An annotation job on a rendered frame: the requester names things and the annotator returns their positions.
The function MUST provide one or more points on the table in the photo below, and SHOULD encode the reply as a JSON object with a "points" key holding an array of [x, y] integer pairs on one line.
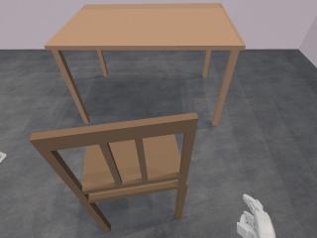
{"points": [[148, 27]]}

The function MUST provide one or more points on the robot right hand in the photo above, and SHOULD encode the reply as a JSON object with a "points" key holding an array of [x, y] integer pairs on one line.
{"points": [[257, 226]]}

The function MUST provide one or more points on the chair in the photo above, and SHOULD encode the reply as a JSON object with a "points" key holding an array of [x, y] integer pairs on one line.
{"points": [[124, 159]]}

